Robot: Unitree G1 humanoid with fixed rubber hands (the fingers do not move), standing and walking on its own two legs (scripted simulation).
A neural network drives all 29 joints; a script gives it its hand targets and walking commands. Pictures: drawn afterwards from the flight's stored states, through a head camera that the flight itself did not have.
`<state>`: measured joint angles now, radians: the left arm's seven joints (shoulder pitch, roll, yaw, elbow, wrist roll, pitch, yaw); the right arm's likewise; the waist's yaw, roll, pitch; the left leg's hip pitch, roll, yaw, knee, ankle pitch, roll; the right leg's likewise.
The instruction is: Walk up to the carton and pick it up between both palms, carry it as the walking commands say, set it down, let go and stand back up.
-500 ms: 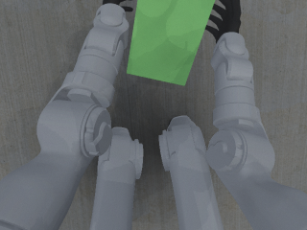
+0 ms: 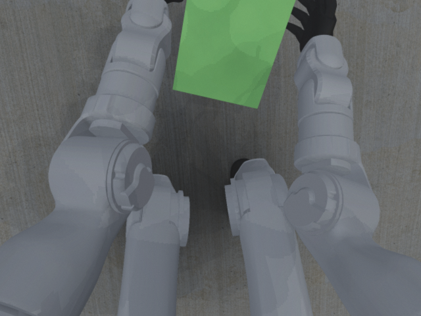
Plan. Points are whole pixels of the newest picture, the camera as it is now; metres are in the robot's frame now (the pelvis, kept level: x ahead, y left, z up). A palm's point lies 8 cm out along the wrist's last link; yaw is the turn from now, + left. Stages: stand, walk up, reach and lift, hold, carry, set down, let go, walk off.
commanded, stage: set down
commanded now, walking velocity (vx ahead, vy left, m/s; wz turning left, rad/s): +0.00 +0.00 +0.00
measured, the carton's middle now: (226, 27) +0.54 -0.10 -0.26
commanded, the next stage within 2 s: none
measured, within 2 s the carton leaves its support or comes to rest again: rests again in 1.38 s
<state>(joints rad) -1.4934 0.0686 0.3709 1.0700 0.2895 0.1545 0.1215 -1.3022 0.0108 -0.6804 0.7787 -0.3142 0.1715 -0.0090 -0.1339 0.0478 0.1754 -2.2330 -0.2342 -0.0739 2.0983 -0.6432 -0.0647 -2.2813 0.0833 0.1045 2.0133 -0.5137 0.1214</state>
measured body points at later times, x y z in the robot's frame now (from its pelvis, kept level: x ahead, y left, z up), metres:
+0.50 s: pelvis +0.01 +0.00 +0.00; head +0.37 -0.01 +0.25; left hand +0.58 +0.02 -0.17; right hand +0.51 -0.22 -0.17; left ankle +0.08 +0.11 -0.37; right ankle +0.12 -0.15 -0.37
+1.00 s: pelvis +0.01 +0.00 -0.01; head +0.38 -0.01 +0.25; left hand +0.58 +0.02 -0.18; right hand +0.52 -0.22 -0.18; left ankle +0.08 +0.11 -0.37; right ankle +0.12 -0.15 -0.37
